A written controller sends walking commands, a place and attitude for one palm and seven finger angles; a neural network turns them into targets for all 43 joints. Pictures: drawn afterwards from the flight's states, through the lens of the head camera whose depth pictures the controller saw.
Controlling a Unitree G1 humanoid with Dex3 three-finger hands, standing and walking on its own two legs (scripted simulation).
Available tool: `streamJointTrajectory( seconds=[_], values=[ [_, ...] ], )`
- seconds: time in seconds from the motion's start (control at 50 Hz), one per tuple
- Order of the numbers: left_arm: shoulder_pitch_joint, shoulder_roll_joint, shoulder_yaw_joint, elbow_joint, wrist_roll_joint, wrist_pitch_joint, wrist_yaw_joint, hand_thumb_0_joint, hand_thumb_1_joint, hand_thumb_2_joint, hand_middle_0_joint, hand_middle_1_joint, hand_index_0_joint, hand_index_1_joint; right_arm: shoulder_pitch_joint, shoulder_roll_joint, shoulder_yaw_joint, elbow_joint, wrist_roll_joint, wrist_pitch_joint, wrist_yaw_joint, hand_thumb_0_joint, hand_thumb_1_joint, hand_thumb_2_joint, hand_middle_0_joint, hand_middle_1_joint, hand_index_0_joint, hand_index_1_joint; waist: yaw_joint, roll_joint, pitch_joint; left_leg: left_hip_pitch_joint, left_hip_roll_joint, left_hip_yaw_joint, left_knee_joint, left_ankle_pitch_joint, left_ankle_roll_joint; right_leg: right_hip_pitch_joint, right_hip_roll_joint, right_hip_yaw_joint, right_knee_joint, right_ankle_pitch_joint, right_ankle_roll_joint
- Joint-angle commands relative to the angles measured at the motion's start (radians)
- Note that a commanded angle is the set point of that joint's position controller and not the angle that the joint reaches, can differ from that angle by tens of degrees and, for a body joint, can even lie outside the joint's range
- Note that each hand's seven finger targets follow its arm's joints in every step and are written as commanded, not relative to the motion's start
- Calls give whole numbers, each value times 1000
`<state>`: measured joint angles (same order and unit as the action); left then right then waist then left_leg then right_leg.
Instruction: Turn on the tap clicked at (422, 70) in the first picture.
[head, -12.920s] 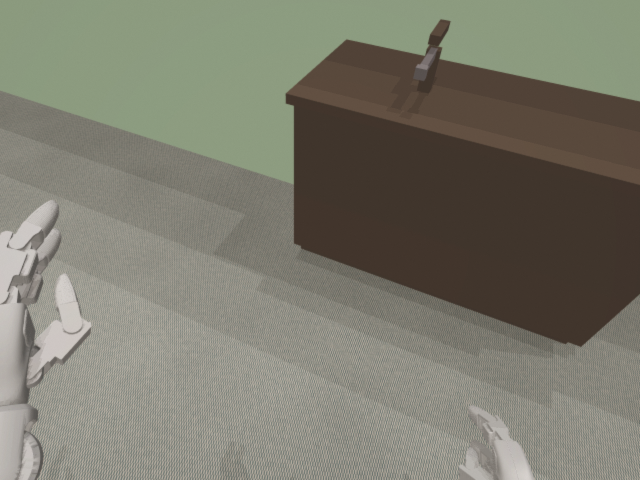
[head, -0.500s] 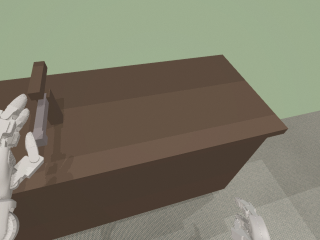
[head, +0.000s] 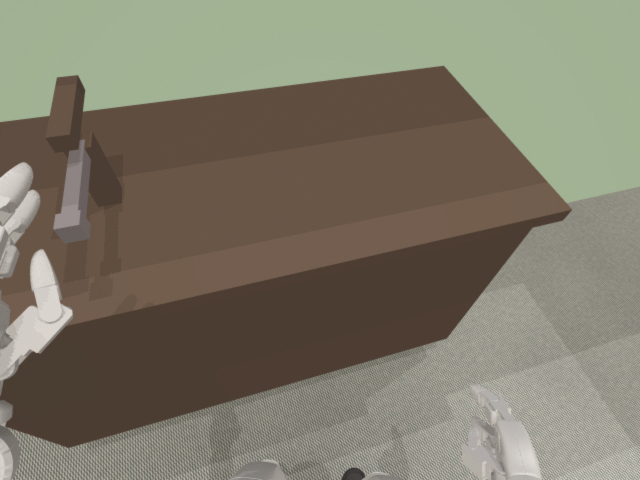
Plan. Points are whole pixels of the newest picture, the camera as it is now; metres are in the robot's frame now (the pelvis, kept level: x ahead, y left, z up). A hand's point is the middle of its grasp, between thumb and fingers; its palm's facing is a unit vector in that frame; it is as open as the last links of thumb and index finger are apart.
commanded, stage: come to a stop and stand still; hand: left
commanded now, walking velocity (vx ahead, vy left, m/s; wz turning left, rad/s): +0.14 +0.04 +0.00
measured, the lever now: (72, 226) +0.36 +0.34 +0.09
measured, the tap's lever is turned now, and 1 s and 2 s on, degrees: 0 0 0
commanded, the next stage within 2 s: look again from close up in 1.14 s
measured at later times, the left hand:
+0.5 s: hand (47, 322) +0.21 +0.26 +0.16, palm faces +0.39 -0.85 -0.34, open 7.4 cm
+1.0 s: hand out of the picture +0.25 +0.31 +0.18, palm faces +0.45 -0.83 -0.32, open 7.4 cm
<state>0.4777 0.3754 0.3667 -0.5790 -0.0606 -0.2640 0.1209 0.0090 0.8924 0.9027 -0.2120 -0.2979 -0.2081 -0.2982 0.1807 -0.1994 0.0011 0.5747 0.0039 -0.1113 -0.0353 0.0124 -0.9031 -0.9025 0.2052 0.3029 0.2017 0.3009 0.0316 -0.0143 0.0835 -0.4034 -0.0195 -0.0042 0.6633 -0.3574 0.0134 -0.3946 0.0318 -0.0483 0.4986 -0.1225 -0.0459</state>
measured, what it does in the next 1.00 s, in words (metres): shifts its weight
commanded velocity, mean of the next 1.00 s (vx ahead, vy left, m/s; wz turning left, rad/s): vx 0.03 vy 0.00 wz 0.00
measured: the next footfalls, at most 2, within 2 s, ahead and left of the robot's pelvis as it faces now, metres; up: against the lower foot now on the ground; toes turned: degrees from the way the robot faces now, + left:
none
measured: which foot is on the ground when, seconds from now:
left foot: down 0.00-1.00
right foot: down 0.00-1.00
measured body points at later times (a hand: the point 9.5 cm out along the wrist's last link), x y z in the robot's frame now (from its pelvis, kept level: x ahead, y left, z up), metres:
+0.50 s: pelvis +0.00 +0.01 +0.01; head +0.01 +0.03 +0.46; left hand +0.18 +0.30 +0.18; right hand +0.16 -0.22 -0.07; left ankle +0.04 +0.10 -0.73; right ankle +0.04 -0.10 -0.73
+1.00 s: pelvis +0.03 +0.04 +0.01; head +0.05 +0.09 +0.46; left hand +0.22 +0.36 +0.20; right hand +0.22 -0.16 -0.05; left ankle +0.04 +0.10 -0.73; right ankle +0.04 -0.10 -0.73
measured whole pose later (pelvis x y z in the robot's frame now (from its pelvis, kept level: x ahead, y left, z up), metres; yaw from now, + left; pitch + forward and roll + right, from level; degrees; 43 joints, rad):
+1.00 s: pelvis +0.03 +0.04 +0.01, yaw +1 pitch -1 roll -2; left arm 0.34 0.40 0.40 -0.46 -0.05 -0.25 0.10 0.01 0.89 0.90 -0.21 -0.30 -0.21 -0.30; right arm 0.20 -0.17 0.03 0.58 0.00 -0.15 -0.01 0.01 -0.90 -0.90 0.20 0.30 0.20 0.30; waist 0.05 -0.07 0.05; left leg -0.24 -0.06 0.01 0.50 -0.25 0.08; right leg -0.20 0.00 0.02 0.44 -0.23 0.03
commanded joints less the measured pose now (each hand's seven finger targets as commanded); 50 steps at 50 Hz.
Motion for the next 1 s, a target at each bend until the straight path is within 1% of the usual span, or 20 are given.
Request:
streamJointTrajectory(
  seconds=[0.0,0.06,0.08,0.1,0.24,0.34,0.42,0.48,0.5,0.52,0.54,0.56,0.62,0.66,0.7,0.74,0.76,0.86,0.92,0.98],
  values=[
    [-46,169,122,-159,0,0,52,0,900,900,-200,-300,-200,-300,-41,-111,-31,-132,9,-40,-25,0,-900,-900,200,300,200,300,-35,-57,-214,263,31,-37,-106,-48,8,-55,-229,220,-228,-477,-39],
    [-54,193,142,-162,16,3,61,0,900,900,-200,-300,-200,-300,-60,-128,-31,-137,16,-53,-37,0,-900,-900,200,300,200,300,-20,147,-152,80,147,-194,-400,-209,53,104,-74,107,-56,-403,36],
    [-69,152,108,-159,22,8,58,0,900,900,-200,-300,-200,-300,-54,-120,-24,-140,21,-49,-35,0,-900,-900,200,300,200,300,-26,196,-130,-53,200,-274,-477,-318,76,211,-37,69,79,-302,48],
    [-102,155,109,-159,34,15,54,0,900,900,-200,-300,-200,-300,-58,-123,-35,-150,24,-48,-32,0,-900,-900,200,300,200,300,-23,208,-99,-150,229,-279,-505,-378,94,278,-19,62,164,-243,56],
    [-120,137,81,-56,46,6,24,0,900,900,-200,-300,-200,-300,-34,-127,-41,-117,17,-64,2,0,-900,-900,200,300,200,300,-31,116,-57,-77,135,-188,-361,-279,58,302,-35,67,-131,-187,30],
    [-117,127,61,-79,29,5,22,0,900,900,-200,-300,-200,-300,-32,-123,-49,-107,9,-68,0,0,-900,-900,200,300,200,300,-40,-31,-66,163,20,-53,-74,-41,18,3,-182,279,-305,-468,-58],
    [-147,154,91,-125,18,-3,32,0,900,900,-200,-300,-200,-300,-46,-122,-40,-105,6,-70,-6,0,-900,-900,200,300,200,300,-34,47,-112,179,59,-105,-238,16,20,105,-117,179,-187,-316,-22],
    [-126,157,108,-123,22,-6,34,0,900,900,-200,-300,-200,-300,-58,-116,-36,-115,9,-68,-14,0,-900,-900,200,300,200,300,-22,130,-111,104,126,-196,-395,-145,38,206,-49,112,-115,-259,25],
    [-1119,966,665,-360,174,-120,25,0,900,900,-200,-300,-200,-300,56,-143,-27,-93,-44,-119,-15,0,-900,-900,200,300,200,300,31,-23,-7,-19,110,-52,-187,162,54,125,-100,198,-207,-91,60],
    [-594,352,253,187,62,-77,-22,0,900,900,-200,-300,-200,-300,-39,-26,22,-75,-1,-116,-8,0,-900,-900,200,300,200,300,-21,-40,-224,160,23,-56,-151,212,28,128,-149,214,-167,-97,-8],
    [-321,292,227,161,29,-76,-24,0,900,900,-200,-300,-200,-300,-30,-90,-29,-97,0,-125,-6,0,-900,-900,200,300,200,300,28,9,-180,184,45,-56,-163,217,5,177,-142,293,-212,6,-8],
    [-254,100,78,229,18,-57,-32,0,900,900,-200,-300,-200,-300,-14,-103,-39,-113,18,-133,16,0,-900,-900,200,300,200,300,2,139,-242,231,45,-32,-191,250,-3,255,-144,262,-144,100,-28],
    [-199,85,-1,5,10,-66,-37,0,900,900,-200,-300,-200,-300,-21,-135,-49,-119,18,-130,46,0,-900,-900,200,300,200,300,12,218,-266,232,95,-76,-266,349,13,268,-90,159,-81,66,13],
    [-73,72,-11,-12,9,-52,-31,0,900,900,-200,-300,-200,-300,-48,-126,-42,-136,24,-128,59,0,-900,-900,200,300,200,300,18,155,-242,219,120,-86,-294,372,16,266,-71,113,-55,62,24],
    [-61,148,68,-36,15,-44,-18,0,900,900,-200,-300,-200,-300,-44,-128,-45,-149,19,-110,51,0,-900,-900,200,300,200,300,17,-17,-236,171,127,-95,-292,376,8,292,-68,88,-62,67,34],
    [-83,204,146,-31,6,-44,-11,0,900,900,-200,-300,-200,-300,-56,-128,-43,-160,17,-93,31,0,-900,-900,200,300,200,300,9,-114,-225,158,118,-95,-299,331,1,290,-69,86,-74,61,39],
    [-113,273,216,-57,3,-46,-3,0,900,900,-200,-300,-200,-300,-69,-129,-40,-162,18,-83,21,0,-900,-900,200,300,200,300,6,-79,-223,163,116,-93,-308,337,-3,293,-67,76,-65,65,41],
    [-256,250,178,-151,1,-67,-15,0,900,900,-200,-300,-200,-300,-83,-111,-21,-173,8,-80,-2,0,-900,-900,200,300,200,300,-4,160,-234,233,115,-79,-279,455,-12,266,-71,65,-40,88,31],
    [-257,157,78,-157,14,-65,-17,0,900,900,-200,-300,-200,-300,-53,-119,-27,-154,2,-95,10,0,-900,-900,200,300,200,300,-8,227,-255,295,128,-78,-261,543,-26,240,-62,58,-44,47,25],
    [-209,90,10,-126,25,-48,-17,0,900,900,-200,-300,-200,-300,-39,-121,-28,-142,1,-95,28,0,-900,-900,200,300,200,300,-15,208,-240,309,138,-86,-261,584,-38,213,-49,46,-48,-5,28]
  ],
)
